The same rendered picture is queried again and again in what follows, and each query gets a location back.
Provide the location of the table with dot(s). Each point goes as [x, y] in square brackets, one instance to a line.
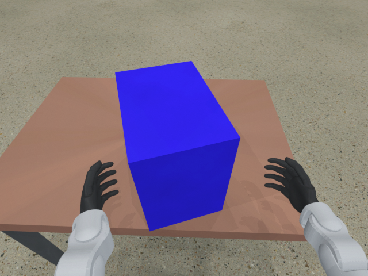
[43, 170]

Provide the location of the left robot forearm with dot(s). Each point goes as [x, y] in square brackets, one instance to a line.
[90, 244]

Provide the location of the carton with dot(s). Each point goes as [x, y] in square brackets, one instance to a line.
[181, 146]

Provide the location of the robot right hand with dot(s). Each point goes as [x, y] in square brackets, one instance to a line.
[296, 187]

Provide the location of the robot left hand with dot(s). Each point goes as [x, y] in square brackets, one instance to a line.
[92, 197]

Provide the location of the right robot forearm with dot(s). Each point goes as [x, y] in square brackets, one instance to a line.
[339, 254]

